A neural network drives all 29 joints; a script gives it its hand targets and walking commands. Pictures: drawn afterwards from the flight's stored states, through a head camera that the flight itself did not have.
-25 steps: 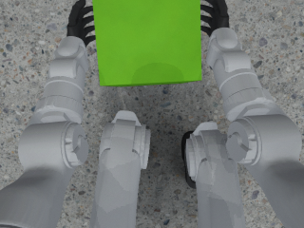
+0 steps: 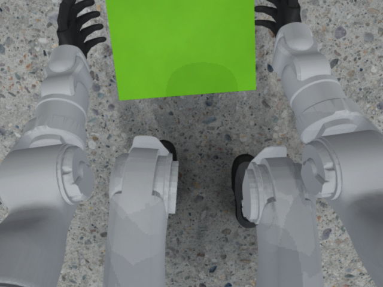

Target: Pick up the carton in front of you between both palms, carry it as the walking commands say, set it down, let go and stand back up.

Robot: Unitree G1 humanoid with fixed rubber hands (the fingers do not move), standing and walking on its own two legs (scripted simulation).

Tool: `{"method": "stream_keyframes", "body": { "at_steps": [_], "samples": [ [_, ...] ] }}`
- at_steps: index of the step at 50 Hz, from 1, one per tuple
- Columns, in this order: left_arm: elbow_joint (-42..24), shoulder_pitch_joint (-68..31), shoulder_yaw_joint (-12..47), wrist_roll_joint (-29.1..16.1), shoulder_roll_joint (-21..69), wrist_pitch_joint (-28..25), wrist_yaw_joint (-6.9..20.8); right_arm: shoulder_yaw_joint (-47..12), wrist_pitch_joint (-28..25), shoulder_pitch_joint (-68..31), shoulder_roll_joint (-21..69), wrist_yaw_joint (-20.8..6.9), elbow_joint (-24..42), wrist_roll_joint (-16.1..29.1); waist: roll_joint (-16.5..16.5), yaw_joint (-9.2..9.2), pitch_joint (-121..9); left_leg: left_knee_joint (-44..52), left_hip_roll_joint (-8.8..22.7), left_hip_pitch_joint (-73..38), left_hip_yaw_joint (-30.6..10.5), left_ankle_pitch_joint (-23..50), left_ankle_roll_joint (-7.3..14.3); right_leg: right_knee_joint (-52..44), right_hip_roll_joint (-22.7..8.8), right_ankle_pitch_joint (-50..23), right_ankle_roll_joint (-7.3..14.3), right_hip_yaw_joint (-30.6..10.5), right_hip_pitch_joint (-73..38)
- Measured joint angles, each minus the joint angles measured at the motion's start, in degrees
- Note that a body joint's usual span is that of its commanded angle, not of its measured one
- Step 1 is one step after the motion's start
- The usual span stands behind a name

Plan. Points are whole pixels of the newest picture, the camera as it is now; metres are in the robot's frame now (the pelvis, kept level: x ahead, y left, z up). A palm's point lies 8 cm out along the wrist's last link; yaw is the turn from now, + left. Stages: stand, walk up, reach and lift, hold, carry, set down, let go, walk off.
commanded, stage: set down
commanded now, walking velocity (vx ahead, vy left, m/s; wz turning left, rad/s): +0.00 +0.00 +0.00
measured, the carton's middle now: (184, 43) +0.50 +0.09 -0.25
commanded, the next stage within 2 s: let go in 1.18 s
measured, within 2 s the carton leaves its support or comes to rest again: neither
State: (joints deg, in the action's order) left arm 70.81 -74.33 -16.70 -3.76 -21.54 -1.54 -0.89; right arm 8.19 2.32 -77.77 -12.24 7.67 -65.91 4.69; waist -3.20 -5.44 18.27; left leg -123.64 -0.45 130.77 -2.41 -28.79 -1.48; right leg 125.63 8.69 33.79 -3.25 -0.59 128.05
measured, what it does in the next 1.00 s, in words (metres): rises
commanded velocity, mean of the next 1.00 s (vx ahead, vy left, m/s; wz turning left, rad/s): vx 0.00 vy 0.00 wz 0.00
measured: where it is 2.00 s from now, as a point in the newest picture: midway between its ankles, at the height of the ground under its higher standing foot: (203, 196)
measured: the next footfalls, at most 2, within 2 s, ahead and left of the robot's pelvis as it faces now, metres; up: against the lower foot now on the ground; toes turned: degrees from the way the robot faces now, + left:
none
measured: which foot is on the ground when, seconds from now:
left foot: down 0.00-1.00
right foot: down 0.00-1.00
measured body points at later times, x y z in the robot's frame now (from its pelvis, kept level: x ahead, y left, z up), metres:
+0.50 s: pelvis +0.01 +0.01 +0.06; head +0.33 +0.06 +0.37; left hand +0.48 +0.31 -0.07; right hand +0.55 -0.07 -0.07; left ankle +0.13 +0.13 -0.34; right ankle +0.11 -0.11 -0.34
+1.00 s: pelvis +0.04 +0.01 +0.19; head +0.33 +0.05 +0.53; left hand +0.48 +0.32 +0.08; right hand +0.54 -0.08 +0.08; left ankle +0.13 +0.13 -0.34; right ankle +0.11 -0.11 -0.34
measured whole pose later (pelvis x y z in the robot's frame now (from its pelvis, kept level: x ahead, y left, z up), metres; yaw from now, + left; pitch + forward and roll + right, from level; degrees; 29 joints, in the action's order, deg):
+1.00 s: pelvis +0.04 +0.01 +0.19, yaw +3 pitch +45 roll -2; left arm 45.1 -53.2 -18.0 -4.1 -19.4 7.1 4.7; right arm 11.5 9.7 -53.8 -7.7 7.8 -39.6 0.5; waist -1.9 -3.7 -4.3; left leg -85.6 -2.3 106.1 -2.5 -24.1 0.0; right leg 87.0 4.3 29.5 -2.1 -2.1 102.3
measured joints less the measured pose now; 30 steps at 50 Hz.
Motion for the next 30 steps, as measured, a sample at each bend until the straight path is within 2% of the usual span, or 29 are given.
{"method": "stream_keyframes", "body": {
  "at_steps": [5, 10, 14, 18, 23, 30],
  "samples": [
    [-2.49, 1.62, 4.32, -7.06, -4.05, -1.04, 0.42, -5.03, -0.26, 2.39, -2.92, 0.46, 3.94, 5.2, 0.66, 0.51, 1.86, -0.31, 0.57, 0.09, 1.06, -0.07, 1.1, 0.52, -1.02, 0.61, -0.12, -0.33, -0.3],
    [-7.57, 2.64, 6.26, -9.87, -4.66, -0.23, 0.84, -6.41, 0.45, 4.56, -3.84, 1.0, 10.39, 7.28, 0.98, 0.96, 0.83, -0.7, 0.55, 0.63, 1.5, -0.12, 1.83, 0.84, -1.61, 1.12, -0.51, -0.48, -0.29],
    [-13.96, 5.21, 5.77, -8.8, -2.76, 1.69, 0.64, -4.62, 2.04, 8.26, -2.43, 1.78, 16.34, 5.9, 0.73, 0.7, -1.62, 0.24, 0.08, -0.08, 1.48, -0.21, 1.92, -0.09, -2.19, 1.62, -0.42, -0.44, -1.36],
    [-20.02, 9.02, 4.46, -6.55, -0.83, 4.81, 0.56, -1.61, 4.49, 11.91, 0.35, 2.47, 21.1, 2.42, 0.59, 0.44, -5.08, 3.38, -0.53, -2.5, 1.34, -0.37, 1.82, -3.24, -2.84, 1.98, -0.13, -0.46, -4.02],
    [-20.56, 11.43, 3.52, -4.56, 0.17, 6.93, 0.87, 2.4, 5.76, 13.17, 2.23, 2.17, 19.6, -1.25, 0.65, 0.55, -10.89, 9.29, -1.24, -5.18, 0.87, 0.2, 1.66, -9.35, -3.56, 1.45, 0.23, -0.33, -6.92],
    [-19.57, 13.06, 2.3, -2.43, 1.33, 6.7, 1.47, 3.89, 4.89, 14.51, 2.55, 1.05, 17.36, -2.42, 0.84, 1.08, -17.34, 16.33, -1.39, -7.91, 0.44, 1.08, 1.68, -16.81, -3.73, 0.11, 0.43, -0.38, -9.6]
  ]
}}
